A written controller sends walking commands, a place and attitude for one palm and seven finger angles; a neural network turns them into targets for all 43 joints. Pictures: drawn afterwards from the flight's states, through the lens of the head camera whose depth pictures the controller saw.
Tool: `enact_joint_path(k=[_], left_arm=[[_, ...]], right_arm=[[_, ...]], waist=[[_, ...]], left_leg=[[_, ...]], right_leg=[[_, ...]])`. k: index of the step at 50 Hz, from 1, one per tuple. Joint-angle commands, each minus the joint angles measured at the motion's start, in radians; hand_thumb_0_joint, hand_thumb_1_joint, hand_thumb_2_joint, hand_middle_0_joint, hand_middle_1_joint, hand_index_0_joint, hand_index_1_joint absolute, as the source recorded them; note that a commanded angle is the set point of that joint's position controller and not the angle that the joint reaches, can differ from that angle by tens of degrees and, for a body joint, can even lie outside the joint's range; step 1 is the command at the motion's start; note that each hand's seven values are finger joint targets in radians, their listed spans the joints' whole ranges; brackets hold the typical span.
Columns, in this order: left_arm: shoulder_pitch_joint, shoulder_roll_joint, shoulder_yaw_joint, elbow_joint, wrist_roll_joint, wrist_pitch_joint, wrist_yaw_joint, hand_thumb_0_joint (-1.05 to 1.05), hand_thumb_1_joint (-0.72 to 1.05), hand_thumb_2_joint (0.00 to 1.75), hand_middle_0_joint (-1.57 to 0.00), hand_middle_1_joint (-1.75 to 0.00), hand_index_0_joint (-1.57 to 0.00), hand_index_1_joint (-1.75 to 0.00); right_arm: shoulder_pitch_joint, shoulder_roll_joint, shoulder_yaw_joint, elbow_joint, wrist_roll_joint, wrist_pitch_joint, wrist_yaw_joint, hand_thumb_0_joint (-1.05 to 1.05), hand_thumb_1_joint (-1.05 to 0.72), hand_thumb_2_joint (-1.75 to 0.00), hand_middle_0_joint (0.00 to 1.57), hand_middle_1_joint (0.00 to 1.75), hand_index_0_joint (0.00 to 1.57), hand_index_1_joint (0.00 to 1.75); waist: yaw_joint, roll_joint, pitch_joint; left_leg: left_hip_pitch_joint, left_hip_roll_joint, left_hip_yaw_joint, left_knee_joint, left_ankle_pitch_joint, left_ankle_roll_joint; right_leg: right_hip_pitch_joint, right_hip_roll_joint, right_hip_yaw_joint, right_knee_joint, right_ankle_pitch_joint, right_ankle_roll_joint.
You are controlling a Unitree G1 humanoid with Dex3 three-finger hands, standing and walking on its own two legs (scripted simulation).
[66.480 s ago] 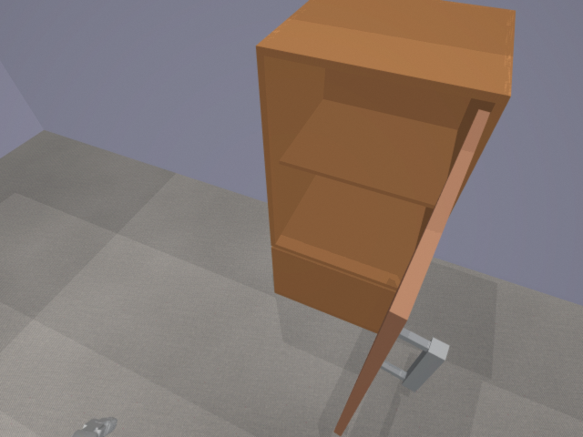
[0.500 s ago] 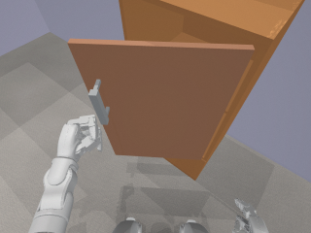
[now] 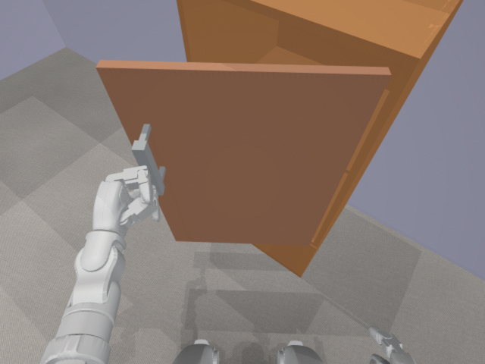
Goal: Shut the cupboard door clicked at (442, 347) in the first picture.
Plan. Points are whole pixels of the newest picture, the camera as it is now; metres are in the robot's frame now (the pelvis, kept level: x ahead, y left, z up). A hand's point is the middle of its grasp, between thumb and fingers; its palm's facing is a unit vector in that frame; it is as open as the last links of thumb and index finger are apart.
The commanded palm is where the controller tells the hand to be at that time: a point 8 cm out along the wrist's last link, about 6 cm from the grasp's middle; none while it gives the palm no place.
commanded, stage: bring the fist close to the handle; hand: left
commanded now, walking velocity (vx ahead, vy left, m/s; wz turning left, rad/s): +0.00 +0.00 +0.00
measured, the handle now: (152, 161) +0.44 +0.18 +0.05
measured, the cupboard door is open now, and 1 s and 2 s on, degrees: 34 21 9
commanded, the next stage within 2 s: push the door shut along its arc in 0.08 s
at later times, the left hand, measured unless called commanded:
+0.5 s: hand (165, 186) +0.39 +0.14 +0.06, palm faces -0.08 -1.00 -0.05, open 3.1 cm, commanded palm +0.38 +0.19 +0.06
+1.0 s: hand (176, 157) +0.45 +0.14 +0.06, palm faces -0.22 -0.98 -0.03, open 3.1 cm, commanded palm +0.45 +0.18 +0.06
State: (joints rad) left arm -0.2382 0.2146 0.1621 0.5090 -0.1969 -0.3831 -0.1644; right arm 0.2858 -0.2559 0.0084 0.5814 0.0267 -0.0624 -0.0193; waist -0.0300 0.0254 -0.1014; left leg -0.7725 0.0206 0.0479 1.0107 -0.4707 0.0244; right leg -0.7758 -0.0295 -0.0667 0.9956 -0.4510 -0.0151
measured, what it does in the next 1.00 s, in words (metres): stands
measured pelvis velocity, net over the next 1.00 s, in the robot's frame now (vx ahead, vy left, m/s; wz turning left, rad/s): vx -0.02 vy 0.00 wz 0.00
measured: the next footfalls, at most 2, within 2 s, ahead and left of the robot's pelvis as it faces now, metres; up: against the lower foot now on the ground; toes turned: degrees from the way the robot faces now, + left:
none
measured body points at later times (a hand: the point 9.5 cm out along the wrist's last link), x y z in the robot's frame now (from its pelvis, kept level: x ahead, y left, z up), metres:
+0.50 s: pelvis -0.01 +0.00 +0.00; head +0.07 -0.01 +0.44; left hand +0.39 +0.20 +0.06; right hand +0.12 -0.25 -0.12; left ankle +0.01 +0.10 -0.67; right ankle +0.02 -0.11 -0.67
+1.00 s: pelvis -0.02 +0.00 -0.02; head +0.09 +0.00 +0.42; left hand +0.46 +0.19 +0.06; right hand +0.03 -0.27 -0.13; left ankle +0.01 +0.10 -0.67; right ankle +0.02 -0.11 -0.67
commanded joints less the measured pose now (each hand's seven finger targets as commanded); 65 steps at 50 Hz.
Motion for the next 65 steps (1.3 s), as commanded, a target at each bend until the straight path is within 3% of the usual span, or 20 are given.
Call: enact_joint_path(k=[1,2,10,11,16,17,19,24,26,30,34,38,41,43,45,46,52,55,62,65], left_arm=[[-0.292,0.150,0.039,-0.210,-0.016,-0.083,-0.011,0.00,0.90,0.90,-1.30,-1.50,-1.30,-1.50],[-0.304,0.135,0.022,-0.209,-0.011,-0.079,-0.013,0.00,0.90,0.90,-1.30,-1.50,-1.30,-1.50],[-0.317,0.095,-0.014,-0.201,-0.001,-0.057,0.008,0.00,0.90,0.90,-1.30,-1.50,-1.30,-1.50],[-0.347,0.133,0.011,-0.186,0.005,-0.059,0.013,0.00,0.90,0.90,-1.30,-1.50,-1.30,-1.50],[-0.498,0.178,0.029,-0.113,0.020,-0.070,0.002,0.00,0.90,0.90,-1.30,-1.50,-1.30,-1.50],[-0.505,0.176,0.028,-0.097,0.020,-0.071,-0.005,0.00,0.90,0.90,-1.30,-1.50,-1.30,-1.50],[-0.550,0.138,-0.010,-0.065,0.017,-0.070,-0.021,0.00,0.90,0.90,-1.30,-1.50,-1.30,-1.50],[-0.682,0.154,-0.009,0.032,0.011,-0.071,-0.056,0.00,0.90,0.90,-1.30,-1.50,-1.30,-1.50],[-0.708,0.204,0.028,0.087,0.012,-0.073,-0.072,0.00,0.90,0.90,-1.30,-1.50,-1.30,-1.50],[-0.794,0.199,0.016,0.138,0.010,-0.082,-0.109,0.00,0.90,0.90,-1.30,-1.50,-1.30,-1.50],[-0.800,0.262,0.073,0.218,-0.003,-0.079,-0.138,0.00,0.90,0.90,-1.30,-1.50,-1.30,-1.50],[-0.876,0.313,0.094,0.268,0.008,-0.086,-0.159,0.00,0.90,0.90,-1.30,-1.50,-1.30,-1.50],[-0.918,0.336,0.105,0.291,0.009,-0.091,-0.179,0.00,0.90,0.90,-1.30,-1.50,-1.30,-1.50],[-0.939,0.302,0.075,0.315,0.006,-0.087,-0.195,0.00,0.90,0.90,-1.30,-1.50,-1.30,-1.50],[-0.979,0.315,0.073,0.346,0.006,-0.077,-0.206,0.00,0.90,0.90,-1.30,-1.50,-1.30,-1.50],[-1.004,0.356,0.108,0.354,0.004,-0.081,-0.207,0.00,0.90,0.90,-1.30,-1.50,-1.30,-1.50],[-1.093,0.360,0.088,0.376,0.014,-0.072,-0.233,0.00,0.90,0.90,-1.30,-1.50,-1.30,-1.50],[-1.091,0.334,0.066,0.381,0.019,-0.063,-0.243,0.00,0.90,0.90,-1.30,-1.50,-1.30,-1.50],[-1.185,0.374,0.092,0.407,0.031,-0.043,-0.236,0.00,0.90,0.90,-1.30,-1.50,-1.30,-1.50],[-1.168,0.389,0.105,0.423,0.040,-0.038,-0.237,0.00,0.90,0.90,-1.30,-1.50,-1.30,-1.50]], right_arm=[[-0.004,-0.140,-0.054,-0.124,0.001,-0.053,-0.017,0.00,-0.90,-0.90,0.20,0.30,0.20,0.30],[-0.010,-0.137,-0.052,-0.124,0.003,-0.053,-0.016,0.00,-0.90,-0.90,0.20,0.30,0.20,0.30],[-0.011,-0.137,-0.052,-0.125,0.002,-0.054,-0.012,0.00,-0.90,-0.90,0.20,0.30,0.20,0.30],[-0.002,-0.144,-0.053,-0.120,0.002,-0.053,-0.016,0.00,-0.90,-0.90,0.20,0.30,0.20,0.30],[0.000,-0.146,-0.048,-0.102,0.000,-0.049,-0.023,0.00,-0.90,-0.90,0.20,0.30,0.20,0.30],[-0.004,-0.143,-0.045,-0.103,0.000,-0.047,-0.023,0.00,-0.90,-0.90,0.20,0.30,0.20,0.30],[0.002,-0.141,-0.045,-0.097,0.003,-0.047,-0.021,0.00,-0.90,-0.90,0.20,0.30,0.20,0.30],[0.028,-0.151,-0.048,-0.074,0.004,-0.045,-0.022,0.00,-0.90,-0.90,0.20,0.30,0.20,0.30],[0.043,-0.159,-0.048,-0.068,0.004,-0.043,-0.025,0.00,-0.90,-0.90,0.20,0.30,0.20,0.30],[0.060,-0.158,-0.050,-0.055,0.004,-0.034,-0.021,0.00,-0.90,-0.90,0.20,0.30,0.20,0.30],[0.080,-0.166,-0.050,-0.052,0.005,-0.020,-0.020,0.00,-0.90,-0.90,0.20,0.30,0.20,0.30],[0.094,-0.171,-0.047,-0.046,0.006,-0.009,-0.022,0.00,-0.90,-0.90,0.20,0.30,0.20,0.30],[0.114,-0.178,-0.049,-0.044,0.004,-0.007,-0.023,0.00,-0.90,-0.90,0.20,0.30,0.20,0.30],[0.118,-0.176,-0.049,-0.036,0.007,-0.004,-0.021,0.00,-0.90,-0.90,0.20,0.30,0.20,0.30],[0.125,-0.182,-0.048,-0.029,0.008,-0.001,-0.021,0.00,-0.90,-0.90,0.20,0.30,0.20,0.30],[0.134,-0.187,-0.047,-0.029,0.006,-0.003,-0.025,0.00,-0.90,-0.90,0.20,0.30,0.20,0.30],[0.154,-0.194,-0.047,-0.012,0.005,-0.004,-0.021,0.00,-0.90,-0.90,0.20,0.30,0.20,0.30],[0.161,-0.193,-0.050,-0.016,0.003,0.000,-0.016,0.00,-0.90,-0.90,0.20,0.30,0.20,0.30],[0.185,-0.200,-0.047,-0.005,-0.002,0.003,-0.013,0.00,-0.90,-0.90,0.20,0.30,0.20,0.30],[0.193,-0.201,-0.046,-0.013,-0.005,0.007,-0.009,0.00,-0.90,-0.90,0.20,0.30,0.20,0.30]], waist=[[-0.014,-0.034,-0.325],[-0.013,-0.006,-0.313],[-0.012,-0.002,-0.313],[-0.021,-0.029,-0.307],[-0.039,-0.028,-0.312],[-0.031,-0.002,-0.321],[-0.046,0.006,-0.328],[-0.071,-0.014,-0.348],[-0.066,-0.029,-0.356],[-0.076,0.007,-0.401],[-0.073,-0.035,-0.405],[-0.082,-0.006,-0.388],[-0.093,-0.004,-0.428],[-0.107,0.011,-0.430],[-0.127,-0.015,-0.403],[-0.119,-0.002,-0.409],[-0.147,0.047,-0.452],[-0.145,0.074,-0.477],[-0.168,0.068,-0.480],[-0.162,0.064,-0.494]], left_leg=[[0.138,-0.019,-0.055,-0.137,0.246,-0.004],[0.145,-0.018,-0.057,-0.143,0.238,-0.007],[0.178,-0.016,-0.071,-0.153,0.239,-0.012],[0.167,-0.016,-0.074,-0.146,0.241,-0.008],[0.144,-0.020,-0.072,-0.135,0.193,-0.004],[0.147,-0.021,-0.071,-0.137,0.201,-0.007],[0.163,-0.019,-0.076,-0.132,0.208,-0.009],[0.148,-0.020,-0.080,-0.112,0.200,-0.004],[0.120,-0.025,-0.080,-0.104,0.195,-0.001],[0.132,-0.024,-0.081,-0.091,0.222,-0.002],[0.086,-0.026,-0.074,-0.083,0.219,0.003],[0.055,-0.025,-0.073,-0.076,0.194,0.005],[0.057,-0.026,-0.077,-0.061,0.217,0.010],[0.077,-0.023,-0.080,-0.059,0.215,0.008],[0.045,-0.019,-0.080,-0.052,0.183,0.012],[0.040,-0.023,-0.083,-0.046,0.195,0.014],[0.076,-0.013,-0.098,-0.025,0.217,0.011],[0.118,-0.010,-0.107,-0.023,0.254,0.006],[0.120,-0.005,-0.119,-0.010,0.274,0.008],[0.123,-0.004,-0.122,-0.012,0.281,0.005]], right_leg=[[0.203,0.032,0.041,-0.122,0.276,-0.008],[0.185,0.031,0.040,-0.122,0.266,-0.009],[0.162,0.032,0.024,-0.121,0.252,-0.012],[0.159,0.033,0.025,-0.120,0.252,-0.012],[0.147,0.031,0.039,-0.122,0.218,-0.010],[0.151,0.028,0.042,-0.119,0.227,-0.012],[0.124,0.030,0.037,-0.116,0.232,-0.012],[0.104,0.030,0.043,-0.112,0.233,-0.009],[0.120,0.031,0.047,-0.108,0.229,-0.012],[0.107,0.029,0.048,-0.094,0.259,-0.012],[0.139,0.031,0.060,-0.097,0.269,-0.009],[0.115,0.033,0.067,-0.093,0.242,-0.011],[0.119,0.038,0.067,-0.081,0.264,-0.013],[0.083,0.038,0.062,-0.082,0.255,-0.012],[0.065,0.040,0.067,-0.090,0.225,-0.008],[0.069,0.043,0.066,-0.082,0.231,-0.013],[-0.006,0.046,0.057,-0.060,0.228,-0.013],[-0.030,0.048,0.048,-0.053,0.240,-0.016],[-0.066,0.055,0.038,-0.043,0.238,-0.015],[-0.059,0.056,0.035,-0.041,0.238,-0.017]])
